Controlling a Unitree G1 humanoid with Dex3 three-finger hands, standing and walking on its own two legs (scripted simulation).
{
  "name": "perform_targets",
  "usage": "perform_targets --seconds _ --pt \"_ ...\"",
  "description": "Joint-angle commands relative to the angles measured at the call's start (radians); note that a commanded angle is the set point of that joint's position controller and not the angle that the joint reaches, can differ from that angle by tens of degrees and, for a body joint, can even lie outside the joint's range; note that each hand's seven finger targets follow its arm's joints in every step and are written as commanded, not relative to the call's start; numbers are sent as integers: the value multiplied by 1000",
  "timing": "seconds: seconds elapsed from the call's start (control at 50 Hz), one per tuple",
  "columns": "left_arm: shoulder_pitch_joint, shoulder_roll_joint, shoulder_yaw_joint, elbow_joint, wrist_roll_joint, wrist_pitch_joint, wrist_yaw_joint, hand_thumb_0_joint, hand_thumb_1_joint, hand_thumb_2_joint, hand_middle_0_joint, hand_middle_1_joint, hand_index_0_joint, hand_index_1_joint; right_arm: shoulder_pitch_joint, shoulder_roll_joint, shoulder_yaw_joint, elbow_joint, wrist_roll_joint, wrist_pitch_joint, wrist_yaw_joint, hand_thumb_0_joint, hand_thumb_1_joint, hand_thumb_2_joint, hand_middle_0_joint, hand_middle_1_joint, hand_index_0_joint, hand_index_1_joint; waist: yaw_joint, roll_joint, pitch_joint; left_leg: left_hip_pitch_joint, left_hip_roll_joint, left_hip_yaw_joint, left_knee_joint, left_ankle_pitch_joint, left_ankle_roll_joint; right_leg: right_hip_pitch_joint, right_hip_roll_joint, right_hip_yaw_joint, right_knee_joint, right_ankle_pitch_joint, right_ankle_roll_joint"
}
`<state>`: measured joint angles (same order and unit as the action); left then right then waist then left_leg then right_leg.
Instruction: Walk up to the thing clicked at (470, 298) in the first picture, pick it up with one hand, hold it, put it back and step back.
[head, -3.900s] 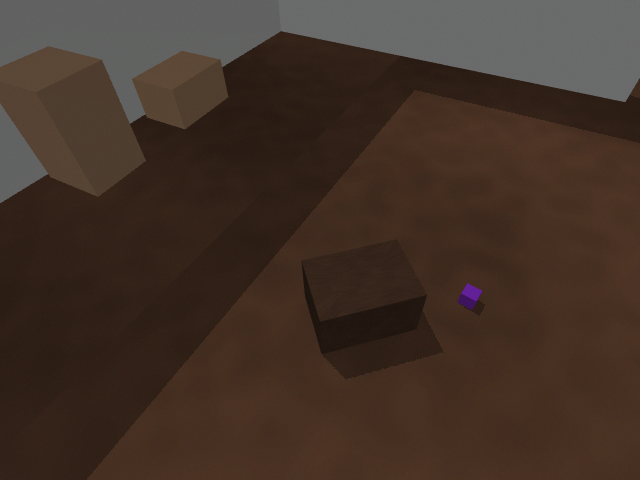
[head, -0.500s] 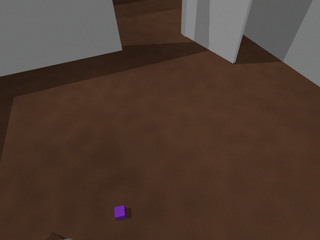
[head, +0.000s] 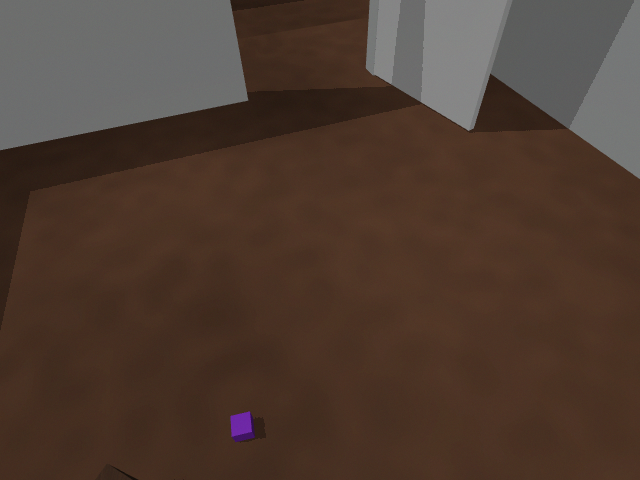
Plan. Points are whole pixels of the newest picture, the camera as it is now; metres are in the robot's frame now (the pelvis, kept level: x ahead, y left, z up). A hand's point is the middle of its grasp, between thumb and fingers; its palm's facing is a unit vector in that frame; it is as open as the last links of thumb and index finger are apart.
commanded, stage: walk up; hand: left
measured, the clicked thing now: (242, 426) +0.42 +0.28 -0.75
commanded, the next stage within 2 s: none
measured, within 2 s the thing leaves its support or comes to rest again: neither
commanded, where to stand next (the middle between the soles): +0.05 +0.01 m, yaw +4 degrees
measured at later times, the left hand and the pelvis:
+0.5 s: hand out of the picture +0.00 +0.27 -0.16, palm faces -0.03 -0.86 -0.50, open 7.4 cm; pelvis -0.05 -0.02 -0.03, yaw -1 degrees
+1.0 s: hand out of the picture +0.05 +0.31 -0.17, palm faces +0.06 -0.94 -0.33, open 7.4 cm; pelvis +0.00 +0.03 -0.01, yaw +5 degrees
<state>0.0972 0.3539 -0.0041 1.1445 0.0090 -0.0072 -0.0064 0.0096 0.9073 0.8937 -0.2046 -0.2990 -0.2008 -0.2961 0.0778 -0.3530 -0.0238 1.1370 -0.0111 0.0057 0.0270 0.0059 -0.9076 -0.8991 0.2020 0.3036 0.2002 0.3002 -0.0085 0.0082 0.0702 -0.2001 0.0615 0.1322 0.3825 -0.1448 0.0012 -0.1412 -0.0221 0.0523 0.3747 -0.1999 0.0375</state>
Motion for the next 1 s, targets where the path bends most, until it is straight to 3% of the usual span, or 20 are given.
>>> perform_targets --seconds 0.0,0.14,0.18,0.24,0.3,0.36,0.38,0.4,0.44,0.5,0.56,0.6,0.66,0.72,0.74,0.76,0.78,0.8,0.86,0.98 --pt "-51 207 42 -67 2 -28 18 0 900 900 -200 -300 -200 -300 -55 -221 -43 -66 7 -23 -12 0 -900 -900 200 300 200 300 -2 5 -118 128 109 -142 -87 -37 32 -62 -77 52 -62 104 -56" --pt "-45 208 42 -68 2 -25 21 0 900 900 -200 -300 -200 -300 -56 -221 -47 -67 5 -19 -13 0 -900 -900 200 300 200 300 -4 3 -116 129 108 -142 -89 -21 34 -52 -81 45 -61 113 -55" --pt "-26 271 76 -98 -22 -13 49 0 900 900 -200 -300 -200 -300 -59 -277 -84 -93 11 23 -13 0 -900 -900 200 300 200 300 0 30 -57 101 110 -138 32 389 65 -108 -78 24 109 373 -57" --pt "28 246 76 -124 -28 -3 61 0 900 900 -200 -300 -200 -300 -62 -268 -98 -142 13 38 -9 0 -900 -900 200 300 200 300 5 79 -144 124 159 -148 51 499 129 -99 -19 -36 271 280 -52" --pt "133 237 87 -128 -20 22 67 0 900 900 -200 -300 -200 -300 -149 -279 -118 -227 -5 61 -6 0 -900 -900 200 300 200 300 39 180 -185 -63 239 -183 48 289 209 -31 2 -57 488 -133 -75" --pt "245 249 110 -129 -8 24 63 0 900 900 -200 -300 -200 -300 -234 -261 -120 -302 -16 88 1 0 -900 -900 200 300 200 300 94 160 -146 -201 202 -178 189 68 167 -23 -43 -9 354 -192 -111" --pt "228 299 121 -145 8 12 67 0 900 900 -200 -300 -200 -300 -217 -216 -112 -312 -10 98 2 0 -900 -900 200 300 200 300 95 -67 -95 -217 53 -112 403 -39 80 -110 -187 223 89 -6 -131" --pt "172 383 138 -184 24 -6 73 0 900 900 -200 -300 -200 -300 -203 -158 -93 -324 -5 105 -3 0 -900 -900 200 300 200 300 94 -243 -26 -335 -156 -218 621 -426 19 -170 -347 530 -88 205 -197" --pt "51 390 141 -243 39 -20 89 0 900 900 -200 -300 -200 -300 -83 -197 -108 -309 -15 107 -8 0 -900 -900 200 300 200 300 15 -118 -16 -327 -107 -345 828 -460 10 -233 -378 463 -31 283 -297" --pt "-45 339 143 -279 40 -31 89 0 900 900 -200 -300 -200 -300 68 -247 -127 -266 1 93 0 0 -900 -900 200 300 200 300 -41 -133 -118 -309 -115 -366 896 -299 -2 -137 -243 239 38 95 -225" --pt "74 270 130 -289 52 -51 68 0 900 900 -200 -300 -200 -300 56 -259 -123 -274 -10 68 9 0 -900 -900 200 300 200 300 35 -151 -201 -376 -84 -304 733 -249 -23 102 -193 233 0 -369 -199" --pt "142 308 157 -296 57 -56 38 0 900 900 -200 -300 -200 -300 11 -273 -115 -300 -14 32 27 0 -900 -900 200 300 200 300 90 -272 -171 -460 -68 -227 579 -337 -15 208 -241 312 -39 -577 -250" --pt "185 333 171 -298 56 -42 11 0 900 900 -200 -300 -200 -300 -12 -257 -106 -313 -19 -8 27 0 -900 -900 200 300 200 300 113 -278 -21 -331 -52 -162 305 -440 -4 79 -239 245 -32 -431 -262" --pt "108 307 154 -329 39 -19 -9 0 900 900 -200 -300 -200 -300 242 -222 -115 -221 -23 -46 9 0 -900 -900 200 300 200 300 -40 -153 -42 94 -123 -14 -13 -139 7 -153 -125 12 207 -154 -179" --pt "94 239 137 -351 38 -10 -10 0 900 900 -200 -300 -200 -300 374 -265 -137 -186 -28 -59 -5 0 -900 -900 200 300 200 300 -99 28 -88 304 -75 -116 -43 -119 23 -326 -60 -75 476 -183 -137" --pt "87 149 114 -389 39 -8 -12 0 900 900 -200 -300 -200 -300 426 -366 -155 -200 -46 -70 -18 0 -900 -900 200 300 200 300 -115 243 -46 379 165 -589 -125 -405 87 -649 45 -79 736 -400 -83" --pt "41 204 124 -399 33 -4 -5 0 900 900 -200 -300 -200 -300 364 -428 -157 -244 -36 -77 -24 0 -900 -900 200 300 200 300 -101 147 10 213 348 -883 -218 -622 206 -713 32 51 745 -358 -72" --pt "-18 283 135 -400 37 -10 -4 0 900 900 -200 -300 -200 -300 280 -458 -161 -261 -14 -79 -24 0 -900 -900 200 300 200 300 -84 129 119 36 415 -932 -278 -713 301 -646 -59 137 734 -307 -82" --pt "144 287 142 -317 18 -16 -27 0 900 900 -200 -300 -200 -300 198 -316 -114 -296 -14 -101 -33 0 -900 -900 200 300 200 300 13 85 120 129 191 -461 -122 -228 198 -579 -61 116 650 -155 -63" --pt "73 182 108 -320 -13 14 -15 0 900 900 -200 -300 -200 -300 173 -269 -84 -315 -2 -78 -60 0 -900 -900 200 300 200 300 13 230 84 -78 115 -170 33 665 156 -245 -6 -44 447 -65 -36"
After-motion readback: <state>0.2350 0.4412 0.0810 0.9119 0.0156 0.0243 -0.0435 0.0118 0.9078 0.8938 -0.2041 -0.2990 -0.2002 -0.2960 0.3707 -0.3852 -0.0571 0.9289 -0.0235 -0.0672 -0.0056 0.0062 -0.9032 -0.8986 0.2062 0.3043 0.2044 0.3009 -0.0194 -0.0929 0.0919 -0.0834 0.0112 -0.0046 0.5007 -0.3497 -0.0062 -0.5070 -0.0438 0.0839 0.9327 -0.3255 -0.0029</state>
